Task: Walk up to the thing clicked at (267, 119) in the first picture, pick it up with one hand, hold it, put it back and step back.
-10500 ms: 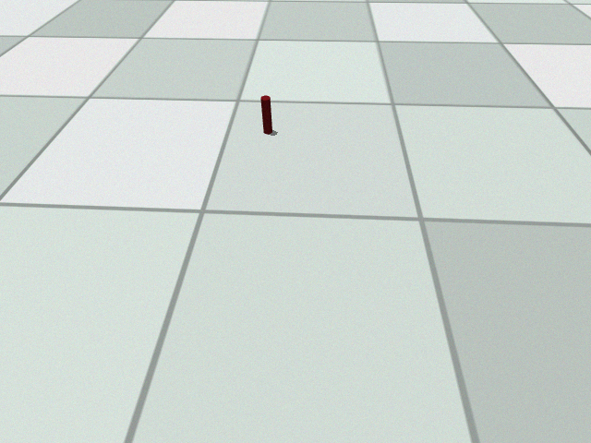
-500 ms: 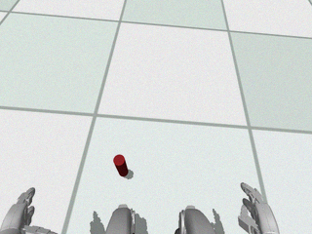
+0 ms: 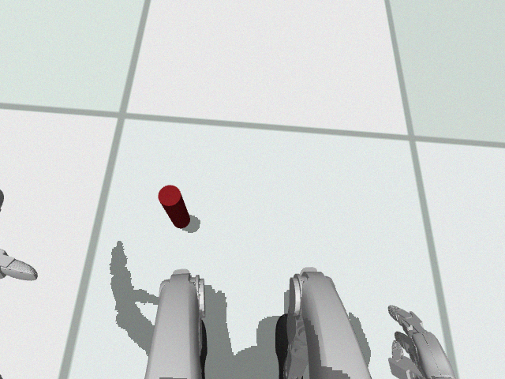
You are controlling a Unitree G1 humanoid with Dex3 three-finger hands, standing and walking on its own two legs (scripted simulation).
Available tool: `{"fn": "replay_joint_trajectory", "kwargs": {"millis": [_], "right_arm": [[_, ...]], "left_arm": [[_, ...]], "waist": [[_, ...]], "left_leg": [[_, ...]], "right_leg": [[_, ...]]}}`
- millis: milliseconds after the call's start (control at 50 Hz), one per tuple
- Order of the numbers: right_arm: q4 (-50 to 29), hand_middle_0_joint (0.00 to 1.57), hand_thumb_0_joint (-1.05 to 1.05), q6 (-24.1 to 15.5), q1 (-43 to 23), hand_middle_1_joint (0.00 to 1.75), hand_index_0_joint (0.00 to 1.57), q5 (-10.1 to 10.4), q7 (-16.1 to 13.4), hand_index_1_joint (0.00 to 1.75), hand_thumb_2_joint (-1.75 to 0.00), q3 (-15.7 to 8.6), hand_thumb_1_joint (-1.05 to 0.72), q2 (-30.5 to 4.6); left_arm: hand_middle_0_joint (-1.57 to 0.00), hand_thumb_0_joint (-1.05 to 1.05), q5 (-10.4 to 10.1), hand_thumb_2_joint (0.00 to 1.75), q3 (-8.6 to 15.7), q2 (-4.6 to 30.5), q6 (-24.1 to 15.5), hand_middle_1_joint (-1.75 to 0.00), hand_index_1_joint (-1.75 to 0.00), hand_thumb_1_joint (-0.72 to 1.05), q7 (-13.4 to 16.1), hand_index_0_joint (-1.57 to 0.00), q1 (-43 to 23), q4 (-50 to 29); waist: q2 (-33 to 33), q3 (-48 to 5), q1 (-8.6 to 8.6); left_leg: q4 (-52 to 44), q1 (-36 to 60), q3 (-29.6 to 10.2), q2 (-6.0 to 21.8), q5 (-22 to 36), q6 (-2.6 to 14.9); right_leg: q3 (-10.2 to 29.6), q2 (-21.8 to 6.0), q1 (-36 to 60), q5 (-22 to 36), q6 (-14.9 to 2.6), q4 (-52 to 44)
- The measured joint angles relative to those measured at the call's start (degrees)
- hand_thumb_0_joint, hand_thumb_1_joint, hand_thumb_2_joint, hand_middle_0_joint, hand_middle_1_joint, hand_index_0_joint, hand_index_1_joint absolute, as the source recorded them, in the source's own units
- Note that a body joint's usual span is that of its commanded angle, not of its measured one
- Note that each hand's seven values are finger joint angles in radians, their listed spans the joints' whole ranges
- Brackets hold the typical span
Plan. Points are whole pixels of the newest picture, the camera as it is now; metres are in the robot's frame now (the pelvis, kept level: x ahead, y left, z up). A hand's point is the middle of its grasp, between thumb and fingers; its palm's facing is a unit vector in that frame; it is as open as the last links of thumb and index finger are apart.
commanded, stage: go down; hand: left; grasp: from the side
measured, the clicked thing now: (176, 209) +0.49 +0.19 -0.41
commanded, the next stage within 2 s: approach in 1.32 s
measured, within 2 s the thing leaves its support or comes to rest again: neither
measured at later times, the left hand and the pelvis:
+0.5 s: hand (23, 204) +0.39 +0.38 -0.09, palm faces +0.14 -0.99 -0.10, open 17.4 cm; pelvis -0.02 +0.00 -0.08, yaw -2 degrees
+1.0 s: hand (31, 194) +0.42 +0.38 -0.10, palm faces +0.12 -0.99 -0.09, open 17.4 cm; pelvis -0.02 +0.01 -0.12, yaw -3 degrees
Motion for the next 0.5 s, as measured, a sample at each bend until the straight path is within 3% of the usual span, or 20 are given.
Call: {"fn": "replay_joint_trajectory", "kwargs": {"millis": [240,500], "right_arm": [[0.55,0.2,0.0,1.01,-0.18,0.3,0.2,-0.34,0.39,0.3,-0.9,1.58,-0.91,-1.44],[0.86,0.2,0.0,1.04,-0.67,0.3,0.2,-0.57,0.98,0.3,-0.9,2.51,-0.92,-1.98]], "left_arm": [[-0.06,-0.01,0.28,0.02,4.01,5.4,-1.92,-0.04,-0.04,-0.51,-4.44,-0.06,-7.85,3.68],[-0.05,-0.01,-0.86,0.02,6.08,8.51,-2.41,-0.03,-0.02,-0.5,-7.16,-0.05,-11.77,5.45]], "waist": [[0.13,0.63,-2.14],[-0.06,1.59,-2.08]], "left_leg": [[8.89,-9.46,-1.38,0.04,-0.96,0.21],[14.93,-15.2,-1.88,-0.29,-1.62,0.34]], "right_leg": [[-0.59,0.21,-8.66,-0.58,0.17,7.88],[-0.52,0.03,-14.16,-1.43,0.25,13.88]]}}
